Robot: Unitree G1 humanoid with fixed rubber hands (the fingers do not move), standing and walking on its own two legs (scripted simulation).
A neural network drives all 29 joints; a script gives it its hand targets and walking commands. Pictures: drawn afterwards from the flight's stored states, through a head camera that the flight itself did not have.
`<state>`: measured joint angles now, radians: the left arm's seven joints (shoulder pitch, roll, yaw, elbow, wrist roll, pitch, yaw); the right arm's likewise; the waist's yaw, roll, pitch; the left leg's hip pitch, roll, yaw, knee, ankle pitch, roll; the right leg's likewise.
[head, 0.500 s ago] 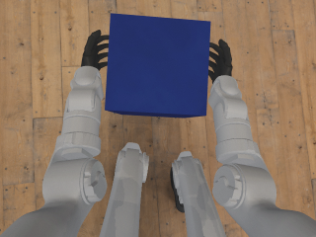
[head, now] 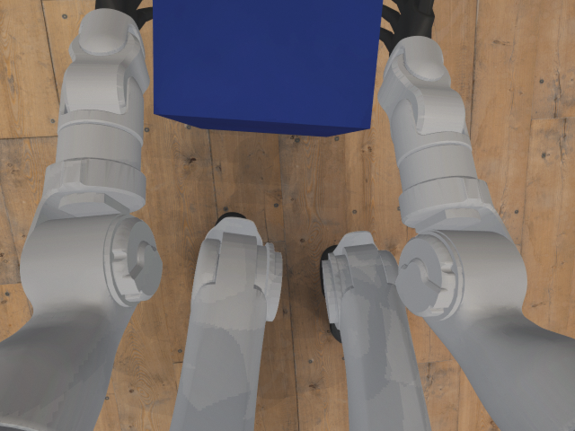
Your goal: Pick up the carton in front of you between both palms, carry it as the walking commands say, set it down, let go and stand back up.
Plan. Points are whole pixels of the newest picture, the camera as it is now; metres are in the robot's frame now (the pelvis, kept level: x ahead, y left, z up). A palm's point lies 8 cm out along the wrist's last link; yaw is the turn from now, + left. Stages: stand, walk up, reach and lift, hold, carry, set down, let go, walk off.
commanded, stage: set down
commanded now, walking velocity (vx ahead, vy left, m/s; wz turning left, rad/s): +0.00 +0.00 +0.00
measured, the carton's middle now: (268, 48) +0.52 +0.10 -0.23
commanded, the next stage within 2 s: none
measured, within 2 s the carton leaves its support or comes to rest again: rests again in 0.66 s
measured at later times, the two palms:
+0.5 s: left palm (140, 32) +0.50 +0.25 -0.20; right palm (396, 53) +0.54 -0.05 -0.20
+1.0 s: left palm (146, 35) +0.51 +0.24 -0.21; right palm (398, 54) +0.54 -0.06 -0.21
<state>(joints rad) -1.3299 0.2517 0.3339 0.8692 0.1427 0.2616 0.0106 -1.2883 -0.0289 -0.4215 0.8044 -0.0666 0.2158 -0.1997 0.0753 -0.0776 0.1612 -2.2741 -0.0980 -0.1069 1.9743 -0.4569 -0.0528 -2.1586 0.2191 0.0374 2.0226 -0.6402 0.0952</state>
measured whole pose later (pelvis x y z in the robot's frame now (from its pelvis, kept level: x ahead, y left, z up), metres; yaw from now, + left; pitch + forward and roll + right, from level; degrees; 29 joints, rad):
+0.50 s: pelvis +0.00 +0.00 -0.03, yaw -1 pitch +39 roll -2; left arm -1.36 0.31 0.33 0.99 0.08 0.22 -0.01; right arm -1.37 -0.09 -0.30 0.94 -0.01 0.19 -0.23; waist 0.10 -0.08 0.29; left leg -2.27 -0.02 -0.06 2.11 -0.51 -0.03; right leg -2.19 0.24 0.04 2.17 -0.65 0.08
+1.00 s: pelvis -0.01 +0.00 -0.04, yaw -1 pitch +36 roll -2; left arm -1.42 0.32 0.38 1.05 0.14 0.19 -0.09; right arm -1.43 -0.14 -0.33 1.04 -0.04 0.16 -0.13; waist 0.11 -0.08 0.36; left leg -2.27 0.01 -0.04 2.15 -0.51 -0.01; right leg -2.19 0.21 0.02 2.20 -0.65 0.07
